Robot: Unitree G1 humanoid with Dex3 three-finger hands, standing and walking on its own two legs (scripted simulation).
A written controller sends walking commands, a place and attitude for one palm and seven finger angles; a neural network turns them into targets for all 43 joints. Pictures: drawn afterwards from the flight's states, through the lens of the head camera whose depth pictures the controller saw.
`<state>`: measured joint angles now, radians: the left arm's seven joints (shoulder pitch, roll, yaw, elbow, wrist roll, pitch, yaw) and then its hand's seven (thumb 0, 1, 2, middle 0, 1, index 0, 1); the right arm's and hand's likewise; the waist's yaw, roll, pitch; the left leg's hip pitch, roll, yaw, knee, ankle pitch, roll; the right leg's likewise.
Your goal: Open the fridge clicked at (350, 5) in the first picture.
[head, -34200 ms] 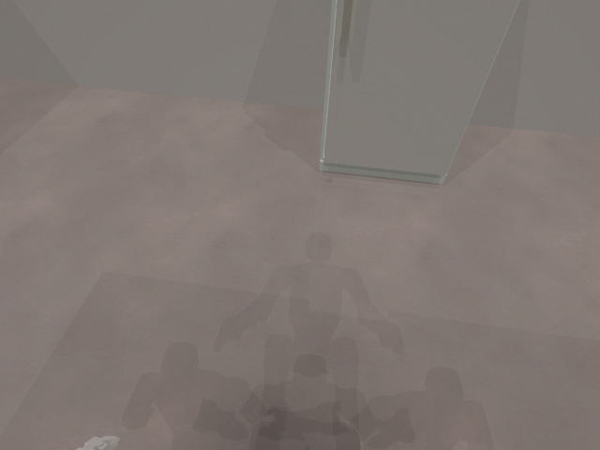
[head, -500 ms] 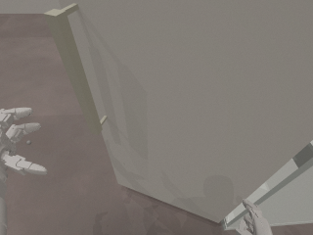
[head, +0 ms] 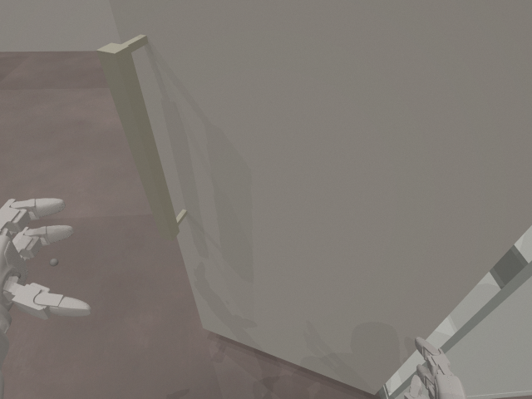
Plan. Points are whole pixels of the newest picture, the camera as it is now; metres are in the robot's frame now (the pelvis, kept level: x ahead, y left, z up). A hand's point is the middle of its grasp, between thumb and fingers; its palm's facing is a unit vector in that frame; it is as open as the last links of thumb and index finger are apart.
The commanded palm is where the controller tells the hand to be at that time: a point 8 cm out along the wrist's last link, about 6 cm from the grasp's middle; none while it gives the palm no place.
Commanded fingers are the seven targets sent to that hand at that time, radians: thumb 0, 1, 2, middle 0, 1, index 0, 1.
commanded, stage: draw the hand back to the body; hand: left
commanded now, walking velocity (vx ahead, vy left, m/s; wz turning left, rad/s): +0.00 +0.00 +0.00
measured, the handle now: (157, 155) +0.44 +0.25 +0.14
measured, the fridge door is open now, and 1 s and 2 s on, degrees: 65 65 65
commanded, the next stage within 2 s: step back with the hand held close in 1.00 s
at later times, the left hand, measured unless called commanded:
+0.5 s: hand (59, 252) +0.22 +0.28 +0.16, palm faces +0.47 -0.79 -0.38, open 10.0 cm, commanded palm +0.17 +0.31 +0.18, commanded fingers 0.00 0.72 0.81 -0.21 -0.41 -0.21 -0.41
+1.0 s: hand (71, 257) +0.21 +0.26 +0.17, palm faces +0.46 -0.79 -0.40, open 7.5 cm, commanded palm +0.17 +0.29 +0.19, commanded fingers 0.00 0.90 0.90 -0.20 -0.30 -0.20 -0.30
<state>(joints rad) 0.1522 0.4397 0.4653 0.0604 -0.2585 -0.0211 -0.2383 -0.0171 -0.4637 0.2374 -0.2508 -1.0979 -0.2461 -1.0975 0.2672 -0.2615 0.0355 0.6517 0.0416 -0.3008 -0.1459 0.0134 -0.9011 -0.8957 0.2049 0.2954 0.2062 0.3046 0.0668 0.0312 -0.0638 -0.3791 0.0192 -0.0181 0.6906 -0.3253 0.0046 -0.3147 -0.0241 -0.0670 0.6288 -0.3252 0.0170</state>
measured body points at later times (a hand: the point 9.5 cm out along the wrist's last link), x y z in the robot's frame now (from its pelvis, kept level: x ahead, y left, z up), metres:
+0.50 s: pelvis +0.02 +0.01 +0.01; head +0.00 +0.00 +0.46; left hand +0.19 +0.32 +0.18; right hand +0.20 -0.22 -0.07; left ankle +0.02 +0.11 -0.72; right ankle +0.00 -0.13 -0.72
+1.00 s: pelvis +0.03 -0.01 +0.01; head +0.00 -0.03 +0.46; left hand +0.18 +0.30 +0.19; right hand +0.21 -0.23 -0.07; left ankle +0.02 +0.11 -0.72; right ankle +0.00 -0.13 -0.72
